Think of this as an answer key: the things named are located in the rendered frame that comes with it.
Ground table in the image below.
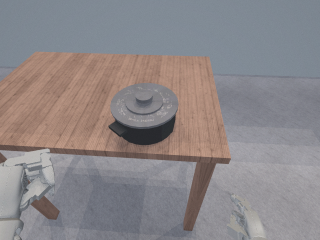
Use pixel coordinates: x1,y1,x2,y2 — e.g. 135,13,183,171
0,51,231,231

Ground lid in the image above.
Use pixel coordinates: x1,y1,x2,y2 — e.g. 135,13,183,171
110,83,179,129

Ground knob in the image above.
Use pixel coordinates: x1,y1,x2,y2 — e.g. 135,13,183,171
135,90,153,104

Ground robot left hand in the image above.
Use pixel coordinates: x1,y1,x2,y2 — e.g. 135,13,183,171
0,148,55,219

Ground left robot forearm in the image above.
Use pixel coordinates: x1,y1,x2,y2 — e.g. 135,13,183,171
0,218,24,240

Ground robot right hand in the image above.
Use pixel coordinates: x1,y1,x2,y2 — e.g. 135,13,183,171
227,193,267,240

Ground pot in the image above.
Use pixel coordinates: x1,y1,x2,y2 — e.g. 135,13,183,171
108,115,176,145

